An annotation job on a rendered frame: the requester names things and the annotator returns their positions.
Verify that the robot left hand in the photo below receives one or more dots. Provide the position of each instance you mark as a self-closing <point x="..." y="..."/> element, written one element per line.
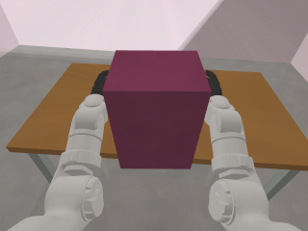
<point x="99" y="83"/>

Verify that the robot right forearm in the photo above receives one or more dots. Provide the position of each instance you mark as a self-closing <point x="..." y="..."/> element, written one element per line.
<point x="230" y="155"/>

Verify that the robot right upper arm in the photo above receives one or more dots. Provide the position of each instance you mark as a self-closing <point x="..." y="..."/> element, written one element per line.
<point x="240" y="205"/>

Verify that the robot left forearm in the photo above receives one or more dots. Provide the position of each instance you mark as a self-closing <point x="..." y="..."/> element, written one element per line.
<point x="82" y="153"/>

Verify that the robot left upper arm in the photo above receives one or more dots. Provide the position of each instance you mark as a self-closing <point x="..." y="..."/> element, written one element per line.
<point x="70" y="204"/>

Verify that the table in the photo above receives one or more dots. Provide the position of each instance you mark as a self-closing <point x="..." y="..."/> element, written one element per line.
<point x="273" y="139"/>

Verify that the robot right hand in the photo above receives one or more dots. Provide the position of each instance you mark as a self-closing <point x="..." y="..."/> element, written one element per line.
<point x="213" y="83"/>

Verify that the carton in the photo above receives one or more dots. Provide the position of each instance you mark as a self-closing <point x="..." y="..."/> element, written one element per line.
<point x="156" y="102"/>

